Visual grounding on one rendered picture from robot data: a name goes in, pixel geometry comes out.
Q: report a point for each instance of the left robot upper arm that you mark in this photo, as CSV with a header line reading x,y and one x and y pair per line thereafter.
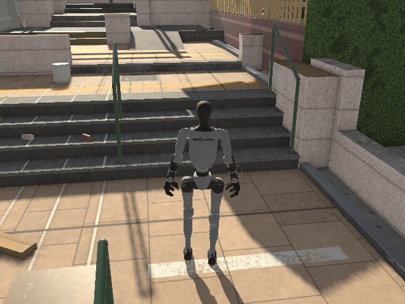
x,y
180,144

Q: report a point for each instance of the robot right hand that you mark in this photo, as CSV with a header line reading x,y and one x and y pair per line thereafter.
x,y
236,187

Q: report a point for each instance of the robot head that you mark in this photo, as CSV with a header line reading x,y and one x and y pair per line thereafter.
x,y
204,109

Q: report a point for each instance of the robot right forearm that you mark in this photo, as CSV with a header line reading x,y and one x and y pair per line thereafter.
x,y
233,171

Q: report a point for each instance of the right robot foot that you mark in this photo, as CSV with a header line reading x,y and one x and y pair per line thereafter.
x,y
211,259

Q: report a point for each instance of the right robot upper arm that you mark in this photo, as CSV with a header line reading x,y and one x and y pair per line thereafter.
x,y
226,146

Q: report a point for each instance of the robot left forearm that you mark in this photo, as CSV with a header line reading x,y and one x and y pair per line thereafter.
x,y
172,170

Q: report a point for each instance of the robot left hand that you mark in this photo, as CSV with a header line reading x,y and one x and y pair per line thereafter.
x,y
168,187

